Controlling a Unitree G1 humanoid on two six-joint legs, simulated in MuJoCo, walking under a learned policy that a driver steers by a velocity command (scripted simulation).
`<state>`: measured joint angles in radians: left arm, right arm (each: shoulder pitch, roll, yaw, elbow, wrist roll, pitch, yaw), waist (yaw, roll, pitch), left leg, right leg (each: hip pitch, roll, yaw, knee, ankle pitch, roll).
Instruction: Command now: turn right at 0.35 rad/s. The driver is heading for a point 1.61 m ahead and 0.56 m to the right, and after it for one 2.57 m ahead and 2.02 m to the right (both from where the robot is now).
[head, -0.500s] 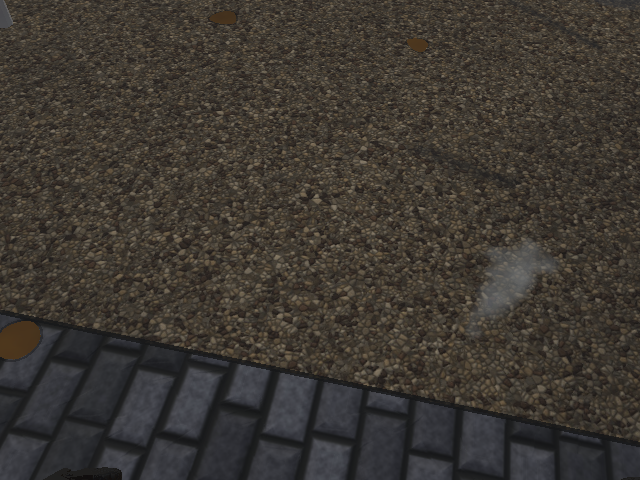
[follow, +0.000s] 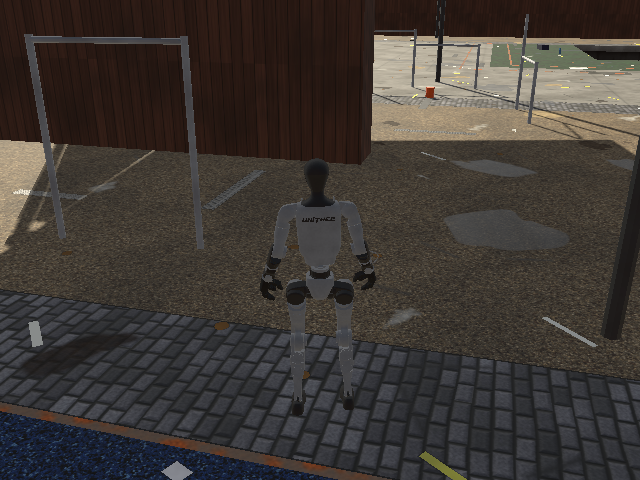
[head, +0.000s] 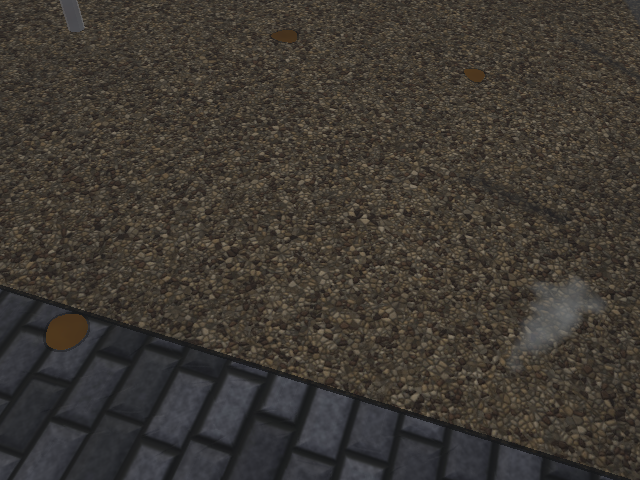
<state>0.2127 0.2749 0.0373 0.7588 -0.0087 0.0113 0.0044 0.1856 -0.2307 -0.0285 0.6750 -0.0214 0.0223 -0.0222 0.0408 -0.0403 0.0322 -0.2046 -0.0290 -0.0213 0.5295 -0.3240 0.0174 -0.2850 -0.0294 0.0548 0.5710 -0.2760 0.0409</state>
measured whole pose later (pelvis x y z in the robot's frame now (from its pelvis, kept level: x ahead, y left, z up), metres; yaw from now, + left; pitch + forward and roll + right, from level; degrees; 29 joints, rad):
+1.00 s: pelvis +0.07 -0.04 +0.01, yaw -40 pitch +1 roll -1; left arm 0.13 0.30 0.05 0.61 0.00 0.04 0.03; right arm 0.19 -0.26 -0.05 0.72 0.01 0.00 0.00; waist -0.04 -0.03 0.06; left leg -0.28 -0.07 -0.17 0.46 -0.20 0.02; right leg -0.31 0.06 0.15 0.78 -0.50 0.10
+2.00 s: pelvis +0.39 -0.05 +0.01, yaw +2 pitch +1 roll +1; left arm 0.22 0.32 0.03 0.69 -0.01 -0.04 0.02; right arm 0.14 -0.26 -0.02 0.71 -0.03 -0.04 0.00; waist 0.00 -0.06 0.06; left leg -0.19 -0.14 -0.04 0.36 -0.17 0.11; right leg -0.66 -0.09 0.07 0.86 -0.04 0.08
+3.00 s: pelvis +0.57 -0.08 +0.01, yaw -48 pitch +1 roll +0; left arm 0.19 0.32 0.06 0.56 -0.01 0.06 0.02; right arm 0.17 -0.28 -0.06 0.74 0.00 0.01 -0.02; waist -0.04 -0.03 0.07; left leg -0.24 0.03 0.08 0.40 -0.18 0.03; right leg -0.45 -0.04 0.05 0.91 -0.45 0.08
